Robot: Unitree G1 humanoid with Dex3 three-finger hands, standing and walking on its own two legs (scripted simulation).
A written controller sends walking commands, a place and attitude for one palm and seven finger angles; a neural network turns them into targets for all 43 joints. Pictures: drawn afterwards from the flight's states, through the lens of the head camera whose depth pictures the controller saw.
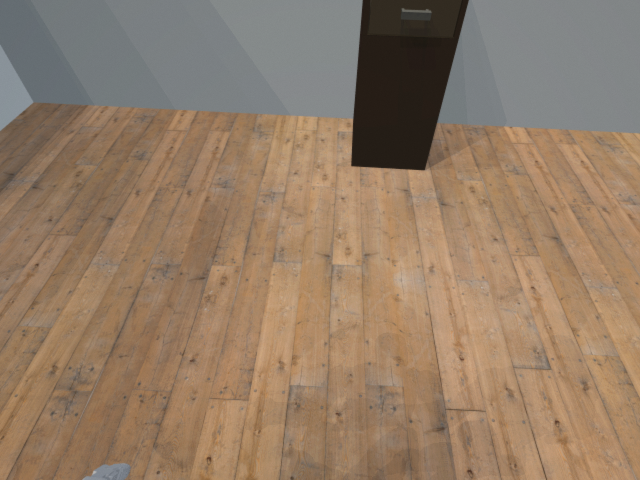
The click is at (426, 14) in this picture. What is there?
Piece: drawer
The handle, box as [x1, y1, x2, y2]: [401, 8, 431, 20]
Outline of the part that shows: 401,9 402,19 429,20 431,12 428,9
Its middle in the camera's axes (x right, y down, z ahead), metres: +0.36 -0.85 +1.46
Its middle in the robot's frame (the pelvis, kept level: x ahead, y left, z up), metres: +1.68 -0.28 -0.02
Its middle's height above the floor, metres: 0.75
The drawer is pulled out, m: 0.00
